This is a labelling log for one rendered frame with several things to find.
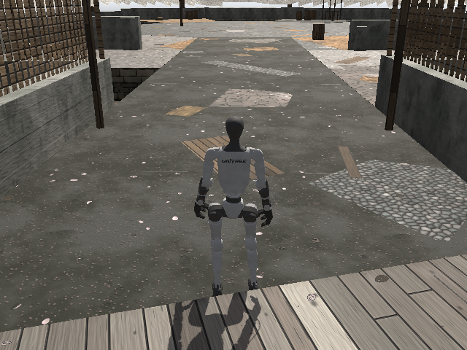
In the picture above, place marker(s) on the robot left forearm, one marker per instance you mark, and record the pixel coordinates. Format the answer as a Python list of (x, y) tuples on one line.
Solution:
[(202, 193)]

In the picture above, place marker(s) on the robot right hand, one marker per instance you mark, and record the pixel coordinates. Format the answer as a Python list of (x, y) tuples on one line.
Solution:
[(268, 215)]

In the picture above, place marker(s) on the left robot foot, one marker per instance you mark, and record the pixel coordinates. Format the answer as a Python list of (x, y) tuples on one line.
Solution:
[(217, 291)]

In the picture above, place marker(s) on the left robot upper arm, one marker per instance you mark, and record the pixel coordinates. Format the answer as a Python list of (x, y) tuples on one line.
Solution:
[(211, 154)]

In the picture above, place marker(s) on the right robot upper arm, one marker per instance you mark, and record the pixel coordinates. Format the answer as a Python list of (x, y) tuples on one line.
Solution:
[(257, 156)]

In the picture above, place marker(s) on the robot right forearm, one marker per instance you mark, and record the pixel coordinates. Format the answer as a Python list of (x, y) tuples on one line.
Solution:
[(265, 197)]

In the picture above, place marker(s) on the robot left hand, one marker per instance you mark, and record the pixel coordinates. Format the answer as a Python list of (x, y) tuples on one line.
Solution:
[(198, 208)]

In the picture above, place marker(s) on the robot head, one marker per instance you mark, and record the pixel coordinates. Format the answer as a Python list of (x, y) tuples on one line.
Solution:
[(234, 127)]

